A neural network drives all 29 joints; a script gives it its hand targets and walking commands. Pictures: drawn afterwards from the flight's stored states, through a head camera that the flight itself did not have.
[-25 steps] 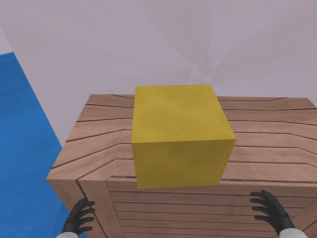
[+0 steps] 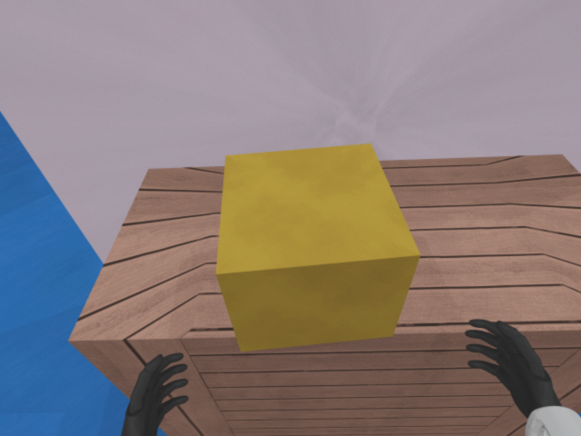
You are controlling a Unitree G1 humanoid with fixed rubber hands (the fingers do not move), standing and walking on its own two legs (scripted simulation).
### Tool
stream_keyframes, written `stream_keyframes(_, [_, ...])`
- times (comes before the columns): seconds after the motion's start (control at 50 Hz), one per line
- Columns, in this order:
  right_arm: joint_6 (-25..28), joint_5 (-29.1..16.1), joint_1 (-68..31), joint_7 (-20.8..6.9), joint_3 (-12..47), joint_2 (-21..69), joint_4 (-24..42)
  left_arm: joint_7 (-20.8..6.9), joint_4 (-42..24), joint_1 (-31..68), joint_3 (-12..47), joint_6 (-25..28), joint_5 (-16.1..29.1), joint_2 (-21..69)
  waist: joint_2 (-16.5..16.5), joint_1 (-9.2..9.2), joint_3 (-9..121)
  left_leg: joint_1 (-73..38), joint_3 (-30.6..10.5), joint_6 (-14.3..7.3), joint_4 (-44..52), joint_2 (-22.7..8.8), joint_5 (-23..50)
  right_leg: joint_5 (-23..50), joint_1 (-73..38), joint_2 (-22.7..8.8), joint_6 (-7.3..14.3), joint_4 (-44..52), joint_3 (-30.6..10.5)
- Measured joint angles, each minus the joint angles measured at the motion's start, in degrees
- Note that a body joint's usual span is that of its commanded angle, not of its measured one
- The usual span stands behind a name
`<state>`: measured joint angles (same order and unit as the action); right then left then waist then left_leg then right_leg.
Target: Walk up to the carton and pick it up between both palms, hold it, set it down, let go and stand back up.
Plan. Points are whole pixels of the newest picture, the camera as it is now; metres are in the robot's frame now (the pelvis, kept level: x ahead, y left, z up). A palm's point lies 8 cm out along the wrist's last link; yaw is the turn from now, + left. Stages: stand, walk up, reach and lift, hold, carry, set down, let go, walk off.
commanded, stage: reach and lift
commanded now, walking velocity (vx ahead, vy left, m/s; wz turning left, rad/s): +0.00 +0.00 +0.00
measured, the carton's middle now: (307, 244) +0.44 -0.02 +0.01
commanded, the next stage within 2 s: none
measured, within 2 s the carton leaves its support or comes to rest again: neither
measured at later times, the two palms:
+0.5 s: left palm (135, 365) +0.22 +0.21 +0.05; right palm (524, 384) +0.17 -0.24 +0.06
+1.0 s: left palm (125, 287) +0.30 +0.23 +0.10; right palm (484, 296) +0.27 -0.23 +0.08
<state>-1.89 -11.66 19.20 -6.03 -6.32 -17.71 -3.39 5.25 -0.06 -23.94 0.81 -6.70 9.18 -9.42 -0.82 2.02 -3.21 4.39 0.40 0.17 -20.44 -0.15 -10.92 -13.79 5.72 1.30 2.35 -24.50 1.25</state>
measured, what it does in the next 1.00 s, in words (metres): stands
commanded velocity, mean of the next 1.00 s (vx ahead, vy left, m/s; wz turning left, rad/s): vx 0.00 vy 0.00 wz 0.00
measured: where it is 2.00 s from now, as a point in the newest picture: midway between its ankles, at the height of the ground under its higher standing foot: outside the picture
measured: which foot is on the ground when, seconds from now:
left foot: down 0.00-1.00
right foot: down 0.00-1.00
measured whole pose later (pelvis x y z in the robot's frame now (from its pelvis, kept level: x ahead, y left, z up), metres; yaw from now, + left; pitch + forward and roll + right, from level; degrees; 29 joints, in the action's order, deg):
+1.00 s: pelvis +0.02 +0.01 +0.00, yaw +0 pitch -3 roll +1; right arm -13.0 -21.0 4.6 1.5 -3.0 -19.7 3.0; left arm 3.9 -8.8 1.3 -7.0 -24.4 14.4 -15.1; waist -1.8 2.0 -3.1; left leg 4.7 0.4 0.3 -19.2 -0.2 -11.6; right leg -13.1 5.8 1.3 1.7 -22.6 1.2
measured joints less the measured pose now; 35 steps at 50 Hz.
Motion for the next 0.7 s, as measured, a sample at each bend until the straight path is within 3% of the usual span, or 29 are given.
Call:
stream_keyframes(0.16, [4.49,-2.91,6.50,4.17,5.74,0.55,2.93,-1.19,-0.01,-2.59,-1.04,9.20,3.01,-5.62,-0.13,-0.01,0.55,-0.45,0.01,0.00,0.93,-0.02,0.12,-0.29,-0.01,0.03,0.10,0.00,-0.01])
stream_keyframes(0.28, [5.18,-3.20,7.19,4.47,6.66,1.65,6.32,-1.43,-0.57,-0.66,-0.94,10.36,6.51,-7.98,-0.57,0.00,1.40,0.01,0.01,0.00,0.93,0.01,0.69,0.91,0.00,0.00,0.10,0.98,-0.01])
stream_keyframes(0.38, [1.88,-3.20,5.71,4.50,5.48,1.63,6.98,-0.94,0.06,5.27,0.49,4.55,7.20,-8.07,-1.27,0.01,2.40,0.30,0.01,0.00,0.93,0.05,1.26,1.66,0.00,-0.04,0.10,1.56,-0.01])
stream_keyframes(0.54, [-6.67,-3.68,-4.24,3.61,1.20,1.50,7.03,2.35,-0.10,18.33,1.49,-8.35,5.58,-5.35,-1.28,-0.02,1.88,0.31,0.01,0.00,0.93,0.05,1.67,2.30,0.05,-0.04,0.13,1.56,-0.01])
stream_keyframes(0.7, [-11.36,-4.21,-11.10,3.60,1.16,0.24,6.33,2.26,0.42,24.36,-3.77,-16.90,2.18,-2.12,-1.01,-0.02,0.96,0.18,0.01,0.00,1.25,-0.02,1.03,1.36,0.06,0.04,0.19,1.56,-0.01])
